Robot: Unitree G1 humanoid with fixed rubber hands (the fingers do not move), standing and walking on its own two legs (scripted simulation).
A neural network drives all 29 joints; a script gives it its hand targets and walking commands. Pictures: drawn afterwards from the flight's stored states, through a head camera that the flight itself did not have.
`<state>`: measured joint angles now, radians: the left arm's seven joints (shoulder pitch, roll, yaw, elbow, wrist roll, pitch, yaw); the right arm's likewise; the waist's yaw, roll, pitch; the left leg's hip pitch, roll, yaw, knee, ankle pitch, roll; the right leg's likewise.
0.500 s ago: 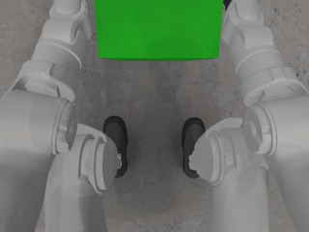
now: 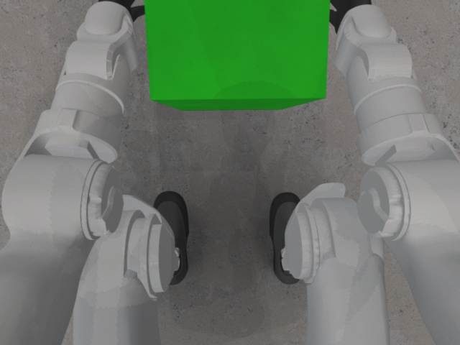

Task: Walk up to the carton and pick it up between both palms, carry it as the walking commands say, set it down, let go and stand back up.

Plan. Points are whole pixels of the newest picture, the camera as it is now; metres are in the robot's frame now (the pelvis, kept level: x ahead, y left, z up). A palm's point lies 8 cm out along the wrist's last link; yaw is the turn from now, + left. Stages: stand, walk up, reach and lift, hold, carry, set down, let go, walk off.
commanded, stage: reach and lift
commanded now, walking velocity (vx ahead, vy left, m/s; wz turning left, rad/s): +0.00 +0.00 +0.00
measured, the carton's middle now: (233, 34) +0.54 -0.01 -0.22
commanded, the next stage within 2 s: none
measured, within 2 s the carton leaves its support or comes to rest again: neither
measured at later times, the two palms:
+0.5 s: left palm out of the picture +0.55 +0.14 -0.09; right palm out of the picture +0.54 -0.15 -0.08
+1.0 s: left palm out of the picture +0.53 +0.14 -0.03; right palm out of the picture +0.53 -0.15 -0.02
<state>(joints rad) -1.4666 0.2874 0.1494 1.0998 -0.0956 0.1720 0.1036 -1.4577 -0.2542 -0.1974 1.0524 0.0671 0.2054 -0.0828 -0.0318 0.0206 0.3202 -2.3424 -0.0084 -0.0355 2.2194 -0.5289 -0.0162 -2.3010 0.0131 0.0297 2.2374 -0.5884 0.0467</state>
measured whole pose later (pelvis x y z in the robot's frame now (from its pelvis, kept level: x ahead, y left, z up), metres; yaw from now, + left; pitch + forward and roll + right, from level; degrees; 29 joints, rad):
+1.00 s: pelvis +0.01 +0.00 +0.08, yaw +1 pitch +46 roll -2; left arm -1.21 0.08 0.39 0.73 0.16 0.35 0.10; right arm -1.16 -0.03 -0.46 0.65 -0.14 0.35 -0.08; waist -0.03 0.01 -0.03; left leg -2.25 -0.04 -0.06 1.94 -0.50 -0.04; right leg -2.20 0.04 0.04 1.96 -0.57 0.05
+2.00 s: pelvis +0.02 +0.00 +0.18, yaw +1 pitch +42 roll -2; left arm -0.99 -0.03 0.44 0.67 0.26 0.40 0.05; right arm -0.94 0.07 -0.50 0.60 -0.24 0.40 -0.04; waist -0.03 0.02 -0.19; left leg -1.88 -0.03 -0.06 1.61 -0.46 -0.03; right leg -1.84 0.03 0.04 1.62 -0.51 0.05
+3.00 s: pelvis +0.05 +0.00 +0.31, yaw +1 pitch +29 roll -1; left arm -0.66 -0.13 0.41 0.58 0.30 0.37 0.02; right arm -0.60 0.17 -0.47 0.49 -0.27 0.38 -0.01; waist -0.03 0.00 -0.18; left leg -1.25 -0.02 -0.05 1.12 -0.38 -0.02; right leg -1.21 0.02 0.05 1.13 -0.42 0.04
